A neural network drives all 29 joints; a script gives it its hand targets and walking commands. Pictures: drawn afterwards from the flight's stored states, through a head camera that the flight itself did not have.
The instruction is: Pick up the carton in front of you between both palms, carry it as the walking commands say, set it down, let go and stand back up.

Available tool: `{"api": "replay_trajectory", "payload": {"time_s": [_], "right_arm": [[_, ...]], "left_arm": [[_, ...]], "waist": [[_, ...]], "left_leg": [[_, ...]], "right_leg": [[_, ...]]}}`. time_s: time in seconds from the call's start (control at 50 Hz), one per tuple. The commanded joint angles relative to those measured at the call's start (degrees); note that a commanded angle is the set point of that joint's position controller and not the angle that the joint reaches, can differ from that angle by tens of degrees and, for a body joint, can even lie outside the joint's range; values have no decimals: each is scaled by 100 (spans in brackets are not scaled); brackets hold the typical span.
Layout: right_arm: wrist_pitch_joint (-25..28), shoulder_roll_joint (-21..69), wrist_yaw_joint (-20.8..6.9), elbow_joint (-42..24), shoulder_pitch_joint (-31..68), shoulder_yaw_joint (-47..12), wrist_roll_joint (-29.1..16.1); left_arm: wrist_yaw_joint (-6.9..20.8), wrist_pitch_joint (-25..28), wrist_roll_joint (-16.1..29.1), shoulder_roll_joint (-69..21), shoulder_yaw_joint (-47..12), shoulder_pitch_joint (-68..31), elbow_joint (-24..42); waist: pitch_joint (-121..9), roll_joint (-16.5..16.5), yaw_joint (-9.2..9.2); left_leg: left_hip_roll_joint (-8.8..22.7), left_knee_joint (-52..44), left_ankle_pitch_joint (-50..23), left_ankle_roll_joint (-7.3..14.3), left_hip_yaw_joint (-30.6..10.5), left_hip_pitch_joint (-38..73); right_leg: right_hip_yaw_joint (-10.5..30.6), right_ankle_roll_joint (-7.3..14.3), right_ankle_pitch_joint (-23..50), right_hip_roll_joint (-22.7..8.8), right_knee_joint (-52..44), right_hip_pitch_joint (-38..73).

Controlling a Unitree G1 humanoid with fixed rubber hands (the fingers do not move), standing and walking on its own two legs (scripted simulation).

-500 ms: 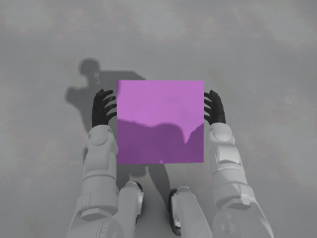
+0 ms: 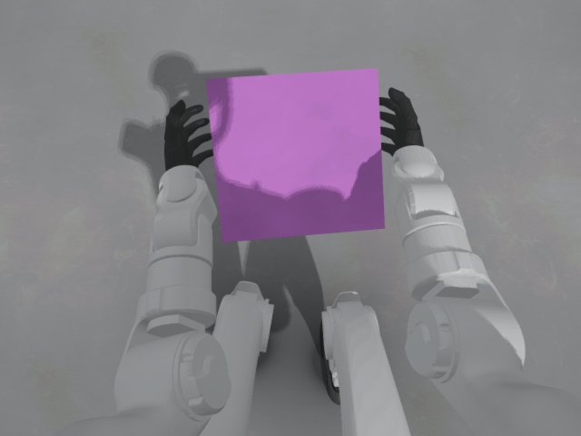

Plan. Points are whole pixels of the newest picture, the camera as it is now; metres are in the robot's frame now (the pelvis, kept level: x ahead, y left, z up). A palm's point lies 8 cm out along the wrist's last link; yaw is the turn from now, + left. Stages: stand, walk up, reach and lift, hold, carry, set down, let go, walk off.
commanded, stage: set down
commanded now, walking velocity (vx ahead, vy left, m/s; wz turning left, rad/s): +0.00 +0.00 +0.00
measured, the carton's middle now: (292, 160) +0.49 +0.03 -0.19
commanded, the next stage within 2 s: none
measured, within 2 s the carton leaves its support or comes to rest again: rests again in 1.40 s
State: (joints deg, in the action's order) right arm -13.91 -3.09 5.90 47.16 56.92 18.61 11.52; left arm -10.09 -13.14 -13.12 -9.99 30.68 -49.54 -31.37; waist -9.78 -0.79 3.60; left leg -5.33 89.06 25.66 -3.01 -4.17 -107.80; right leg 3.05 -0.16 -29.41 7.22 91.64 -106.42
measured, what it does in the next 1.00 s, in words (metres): lowers itself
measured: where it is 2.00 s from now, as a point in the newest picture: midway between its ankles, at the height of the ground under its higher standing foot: (290, 365)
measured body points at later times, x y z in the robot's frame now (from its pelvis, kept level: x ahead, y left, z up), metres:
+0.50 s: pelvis -0.02 -0.01 -0.11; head +0.32 -0.02 +0.18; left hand +0.47 +0.17 -0.25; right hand +0.54 -0.12 -0.26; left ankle +0.10 +0.13 -0.51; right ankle +0.08 -0.10 -0.51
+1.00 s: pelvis -0.01 -0.01 -0.16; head +0.34 -0.03 +0.11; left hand +0.49 +0.18 -0.31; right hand +0.57 -0.11 -0.32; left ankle +0.10 +0.13 -0.51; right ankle +0.08 -0.10 -0.51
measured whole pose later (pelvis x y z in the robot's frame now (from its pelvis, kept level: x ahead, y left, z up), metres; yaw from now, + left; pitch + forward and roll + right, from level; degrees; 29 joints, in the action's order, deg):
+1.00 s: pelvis -0.01 -0.01 -0.16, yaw +3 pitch +40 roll +5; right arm -11.1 -17.5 4.4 69.7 88.8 4.5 3.8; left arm -9.3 -11.4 -4.3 -1.5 32.9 -70.8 -43.0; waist 12.5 0.7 5.7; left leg -7.1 120.0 31.9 -6.2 -1.5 -129.2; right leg 1.7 1.2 -36.0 7.9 125.3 -129.3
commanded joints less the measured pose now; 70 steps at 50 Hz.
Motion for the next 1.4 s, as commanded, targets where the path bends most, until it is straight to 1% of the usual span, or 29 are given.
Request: {"api": "replay_trajectory", "payload": {"time_s": [0.0,0.22,0.38,0.52,0.64,0.66,0.68,0.7,0.72,0.74,0.76,0.82,0.88,0.98,1.06,1.2,1.38], "right_arm": [[289,5186,-1543,-203,3571,-2546,-689],[274,4689,-1485,195,4467,-2419,-842],[282,4242,-1437,510,5038,-2428,-1018],[349,3843,-1394,674,5507,-2657,-1310],[450,3598,-1342,708,5918,-3023,-1676],[489,3616,-1323,552,6061,-3063,-1743],[513,3457,-1252,694,6032,-3007,-1698],[493,3497,-1281,865,5831,-2995,-1642],[495,3544,-1310,948,5699,-2929,-1604],[497,3587,-1330,1069,5547,-2826,-1572],[510,3634,-1338,1138,5427,-2759,-1525],[545,3665,-1347,1307,5237,-2579,-1442],[550,3520,-1369,1484,5188,-2413,-1316],[464,3184,-1458,1828,5118,-2116,-1007],[398,2985,-1537,2018,5029,-1931,-819],[334,2743,-1621,2200,4756,-1718,-585],[284,2477,-1658,2326,4261,-1530,-300]], "left_arm": [[1507,-40,647,-4792,-3252,-3684,-510],[1406,-56,775,-4348,-2920,-4675,-490],[1359,-25,893,-3935,-2687,-5301,-470],[1307,58,1093,-3544,-2617,-5757,-388],[1262,151,1360,-3271,-2668,-6082,-285],[1256,175,1436,-3401,-2699,-6013,-302],[1234,191,1414,-3420,-2643,-5904,-504],[1269,190,1464,-3409,-2679,-6002,-523],[1298,171,1449,-3439,-2650,-5977,-576],[1327,171,1461,-3481,-2684,-5972,-579],[1353,178,1474,-3542,-2711,-5948,-559],[1412,207,1502,-3550,-2695,-5880,-679],[1433,216,1437,-3412,-2516,-5817,-850],[1470,166,1181,-3131,-2075,-5678,-1172],[1507,122,966,-2964,-1749,-5507,-1422],[1579,73,692,-2759,-1324,-5121,-1730],[1670,34,488,-2538,-978,-4531,-1991]], "waist": [[-5698,-347,86],[-5600,-471,192],[-5471,-565,292],[-5419,-706,410],[-5467,-888,558],[-5485,-930,494],[-5292,-855,487],[-5083,-857,403],[-4917,-742,426],[-4825,-675,374],[-4749,-596,361],[-4404,-517,295],[-3995,-531,235],[-3284,-553,172],[-2839,-553,156],[-2359,-571,105],[-1960,-591,30]], "left_leg": [[-408,-194,-1565,-67,671,3183],[-381,700,-1379,-91,827,2448],[-322,1301,-1311,-109,937,2016],[-247,1849,-1424,-121,1014,1758],[-178,2292,-1660,-123,1070,1577],[-187,2325,-1698,-102,1038,1674],[-194,2398,-1755,-118,1066,1532],[-177,2456,-1734,-117,1059,1432],[-183,2494,-1754,-125,1076,1318],[-186,2520,-1783,-130,1077,1214],[-200,2557,-1841,-146,1073,1127],[-228,2626,-1920,-139,1037,983],[-250,2657,-1707,-122,997,810],[-266,2664,-1149,-80,951,475],[-269,2676,-909,-44,931,282],[-260,2711,-868,-12,889,47],[-242,2733,-921,-2,848,-276]], "right_leg": [[-320,-66,1469,289,-692,2611],[-387,-56,1244,264,175,1870],[-388,-52,1197,210,763,1545],[-328,-48,1382,129,1291,1488],[-227,-22,1822,55,1764,1779],[-264,-18,1808,84,1782,1689],[-229,-1,1867,71,1813,1637],[-195,30,1921,78,1859,1579],[-150,59,1982,69,1910,1538],[-135,77,2069,75,1935,1498],[-103,98,2167,75,1974,1450],[-86,121,2258,61,2065,1196],[-104,166,1915,42,2073,847],[-121,231,1215,7,2033,349],[-85,251,960,-23,2015,112],[-1,272,1050,-75,2015,-40],[89,302,1383,-148,2013,-90]]}}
